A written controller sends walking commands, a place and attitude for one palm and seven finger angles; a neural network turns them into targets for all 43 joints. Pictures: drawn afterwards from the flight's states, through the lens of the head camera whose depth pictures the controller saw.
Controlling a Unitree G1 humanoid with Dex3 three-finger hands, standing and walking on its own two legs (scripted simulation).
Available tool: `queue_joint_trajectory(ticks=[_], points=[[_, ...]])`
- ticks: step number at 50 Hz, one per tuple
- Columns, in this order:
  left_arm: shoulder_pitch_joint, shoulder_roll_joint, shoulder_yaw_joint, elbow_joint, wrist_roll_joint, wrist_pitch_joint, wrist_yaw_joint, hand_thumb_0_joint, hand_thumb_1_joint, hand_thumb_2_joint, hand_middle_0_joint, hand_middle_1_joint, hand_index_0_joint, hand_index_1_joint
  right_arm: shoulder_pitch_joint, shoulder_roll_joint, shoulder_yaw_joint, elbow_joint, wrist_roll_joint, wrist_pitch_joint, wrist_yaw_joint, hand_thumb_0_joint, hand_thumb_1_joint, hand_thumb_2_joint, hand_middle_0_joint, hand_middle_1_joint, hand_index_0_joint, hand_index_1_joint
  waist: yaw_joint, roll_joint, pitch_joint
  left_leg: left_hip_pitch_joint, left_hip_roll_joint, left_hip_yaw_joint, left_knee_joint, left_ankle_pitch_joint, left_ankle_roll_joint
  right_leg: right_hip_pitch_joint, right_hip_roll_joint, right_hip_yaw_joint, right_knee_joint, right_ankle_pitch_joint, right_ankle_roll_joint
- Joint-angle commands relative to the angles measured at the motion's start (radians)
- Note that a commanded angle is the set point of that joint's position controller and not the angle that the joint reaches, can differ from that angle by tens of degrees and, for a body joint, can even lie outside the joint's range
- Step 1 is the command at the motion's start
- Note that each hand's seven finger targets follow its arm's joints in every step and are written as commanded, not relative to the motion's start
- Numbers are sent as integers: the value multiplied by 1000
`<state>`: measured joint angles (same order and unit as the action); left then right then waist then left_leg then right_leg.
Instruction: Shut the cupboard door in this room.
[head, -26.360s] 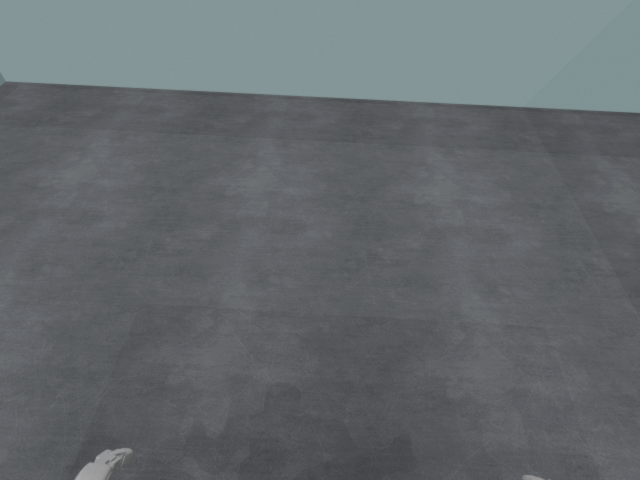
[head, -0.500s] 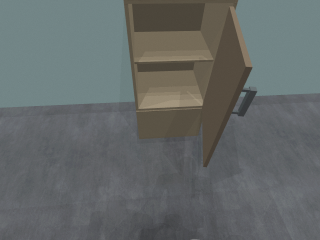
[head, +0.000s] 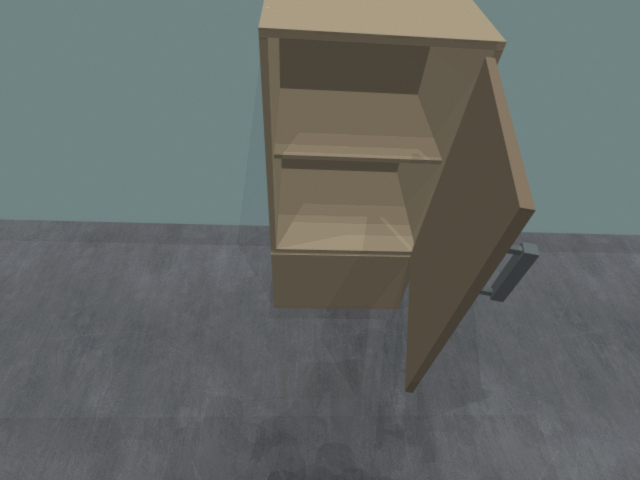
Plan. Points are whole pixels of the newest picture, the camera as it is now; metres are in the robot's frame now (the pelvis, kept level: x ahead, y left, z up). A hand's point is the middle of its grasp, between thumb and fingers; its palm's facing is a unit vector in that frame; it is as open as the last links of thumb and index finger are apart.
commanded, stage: stand and wait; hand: left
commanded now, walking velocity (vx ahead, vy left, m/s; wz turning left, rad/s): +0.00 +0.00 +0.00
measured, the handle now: (498, 271) +0.43 -0.24 +0.01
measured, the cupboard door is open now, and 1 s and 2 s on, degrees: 78 78 78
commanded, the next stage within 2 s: turn or walk to find it in 0.06 s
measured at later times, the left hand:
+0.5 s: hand out of the picture +0.03 +0.22 -0.17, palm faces +0.13 -0.95 -0.28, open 7.4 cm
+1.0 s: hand out of the picture +0.02 +0.20 -0.16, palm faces +0.18 -0.95 -0.24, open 7.4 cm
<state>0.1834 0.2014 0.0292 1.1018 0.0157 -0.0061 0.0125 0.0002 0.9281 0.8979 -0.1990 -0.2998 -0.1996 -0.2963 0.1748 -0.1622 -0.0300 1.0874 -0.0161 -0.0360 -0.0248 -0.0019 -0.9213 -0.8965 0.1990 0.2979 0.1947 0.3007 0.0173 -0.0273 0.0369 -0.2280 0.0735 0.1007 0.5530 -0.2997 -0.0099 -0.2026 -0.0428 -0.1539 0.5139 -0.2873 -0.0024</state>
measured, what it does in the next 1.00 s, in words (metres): steps on the spot: right foot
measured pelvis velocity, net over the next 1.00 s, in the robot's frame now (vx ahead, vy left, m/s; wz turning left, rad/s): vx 0.03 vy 0.01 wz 0.19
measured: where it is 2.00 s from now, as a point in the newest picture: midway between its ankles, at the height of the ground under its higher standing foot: outside the picture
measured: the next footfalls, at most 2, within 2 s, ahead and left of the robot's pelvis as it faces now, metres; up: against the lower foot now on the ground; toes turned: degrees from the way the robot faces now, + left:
right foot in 0.88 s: +0.06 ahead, -0.10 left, +0.00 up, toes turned +6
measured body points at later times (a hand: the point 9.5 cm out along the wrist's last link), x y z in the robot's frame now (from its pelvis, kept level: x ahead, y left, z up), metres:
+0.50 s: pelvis +0.02 +0.01 -0.01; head +0.07 +0.01 +0.44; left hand +0.03 +0.27 -0.15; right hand +0.09 -0.22 -0.16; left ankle -0.01 +0.11 -0.71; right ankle -0.01 -0.11 -0.73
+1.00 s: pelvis +0.03 +0.01 +0.00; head +0.04 -0.01 +0.45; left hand +0.01 +0.25 -0.14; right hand +0.11 -0.21 -0.16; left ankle +0.01 +0.14 -0.73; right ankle +0.02 -0.10 -0.73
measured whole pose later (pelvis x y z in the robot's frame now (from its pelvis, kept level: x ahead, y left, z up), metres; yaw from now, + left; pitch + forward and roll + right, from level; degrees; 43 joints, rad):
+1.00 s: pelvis +0.03 +0.01 +0.00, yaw +11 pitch -1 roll +1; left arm 0.24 0.18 0.00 1.09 0.02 -0.01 0.01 0.01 0.91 0.90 -0.20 -0.30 -0.20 -0.30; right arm 0.19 -0.18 -0.04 1.10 -0.01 0.01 -0.02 0.00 -0.92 -0.90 0.20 0.30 0.20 0.30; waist -0.01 0.02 0.02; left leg -0.21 0.02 0.07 0.45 -0.22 -0.02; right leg -0.17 -0.05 -0.08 0.50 -0.32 0.00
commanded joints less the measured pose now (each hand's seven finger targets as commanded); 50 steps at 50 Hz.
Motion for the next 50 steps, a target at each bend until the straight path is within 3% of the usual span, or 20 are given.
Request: queue_joint_trajectory(ticks=[1,6,9,17,20,22,23,26,28,29,30,31,32,33,37,42,45,46,47,50], points=[[45,136,13,-21,0,-23,7,0,900,900,-200,-300,-200,-300,12,-179,-21,-21,10,-11,-5,0,-900,-900,200,300,200,300,5,159,20,21,116,-125,-224,288,27,47,-87,101,-131,187,5],[60,153,7,-11,-3,-32,13,0,900,900,-200,-300,-200,-300,20,-176,-20,-22,10,-3,-8,0,-900,-900,200,300,200,300,-20,85,-42,145,94,-97,-177,466,15,63,-121,81,-139,347,5],[85,117,2,-13,-4,-15,19,0,900,900,-200,-300,-200,-300,41,-143,-13,-28,10,14,-5,0,-900,-900,200,300,200,300,-23,72,-59,139,91,-99,-154,530,11,68,-126,50,-84,356,23],[105,155,31,-67,0,0,23,0,900,900,-200,-300,-200,-300,20,-188,-35,-82,7,35,1,0,-900,-900,200,300,200,300,-5,31,-99,28,86,-152,-70,555,41,104,-147,31,21,366,18],[135,204,49,-84,5,5,26,0,900,900,-200,-300,-200,-300,-3,-153,-35,-110,9,44,9,0,-900,-900,200,300,200,300,18,-113,-96,-121,-2,-62,86,348,0,190,-278,98,-37,450,-57],[144,230,61,-99,10,7,29,0,900,900,-200,-300,-200,-300,-58,-133,-37,-147,6,56,13,0,-900,-900,200,300,200,300,50,-240,-38,-240,-29,-26,317,-190,-19,167,-425,160,-129,537,-168],[128,223,59,-110,16,8,30,0,900,900,-200,-300,-200,-300,-79,-124,-39,-152,5,60,16,0,-900,-900,200,300,200,300,54,-206,-16,-248,-13,-56,387,-264,-18,119,-442,160,-133,533,-188],[24,219,55,-137,22,7,24,0,900,900,-200,-300,-200,-300,-15,-90,-34,-134,9,59,30,0,-900,-900,200,300,200,300,-10,-152,9,-154,11,-31,211,-173,-27,34,-362,34,-62,476,-118],[6,206,49,-142,6,14,20,0,900,900,-200,-300,-200,-300,81,-104,-36,-99,2,48,32,0,-900,-900,200,300,200,300,-53,-40,-42,37,-10,-5,-27,143,-24,-42,-276,-26,68,304,-32],[28,158,39,-149,-3,20,16,0,900,900,-200,-300,-200,-300,119,-166,-48,-92,-4,36,27,0,-900,-900,200,300,200,300,-60,182,-78,107,88,-198,-138,317,24,-126,-163,-58,213,113,33],[29,101,21,-168,-13,24,15,0,900,900,-200,-300,-200,-300,136,-244,-63,-92,-6,29,17,0,-900,-900,200,300,200,300,-61,389,-77,118,267,-448,-260,446,135,-235,-69,-19,369,-286,77],[19,107,22,-165,-9,27,18,0,900,900,-200,-300,-200,-300,117,-262,-66,-86,-7,34,12,0,-900,-900,200,300,200,300,-65,319,-93,64,313,-437,-280,316,196,-192,-69,83,465,-360,48],[5,105,21,-157,-5,31,15,0,900,900,-200,-300,-200,-300,83,-242,-59,-97,-8,28,10,0,-900,-900,200,300,200,300,-51,243,-59,7,286,-432,-303,170,198,-186,-77,106,489,-336,36],[4,94,22,-140,1,32,12,0,900,900,-200,-300,-200,-300,49,-229,-56,-100,-10,24,5,0,-900,-900,200,300,200,300,-38,264,-40,2,261,-418,-304,134,189,-223,-81,119,491,-295,37],[41,66,9,-98,1,20,2,0,900,900,-200,-300,-200,-300,31,-195,-42,-83,-8,15,-8,0,-900,-900,200,300,200,300,-21,153,-81,105,197,-292,-243,330,176,-197,-54,118,334,-220,42],[110,65,0,-53,-1,-1,10,0,900,900,-200,-300,-200,-300,46,-181,-42,-49,6,16,-4,0,-900,-900,200,300,200,300,-4,120,-122,97,119,-199,-174,351,104,12,-19,80,-69,33,39],[87,157,4,-48,3,-20,18,0,900,900,-200,-300,-200,-300,38,-101,-21,-52,18,18,7,0,-900,-900,200,300,200,300,-23,-90,-60,-4,6,-92,-117,91,1,39,-201,269,-205,190,-29],[51,173,3,-55,1,-18,15,0,900,900,-200,-300,-200,-300,42,-107,-23,-46,15,21,13,0,-900,-900,200,300,200,300,-38,-62,-14,36,-10,-89,-142,53,-5,-42,-213,255,-215,120,-45],[38,161,9,-52,0,-22,13,0,900,900,-200,-300,-200,-300,42,-98,-22,-38,7,30,9,0,-900,-900,200,300,200,300,-37,-161,15,43,-8,-80,-125,67,-13,-76,-180,256,-224,102,-48],[53,135,-1,-44,-3,-24,14,0,900,900,-200,-300,-200,-300,69,-120,-19,-11,5,27,6,0,-900,-900,200,300,200,300,-39,-101,63,89,22,-99,-169,160,-1,-102,-134,218,-225,99,-34]])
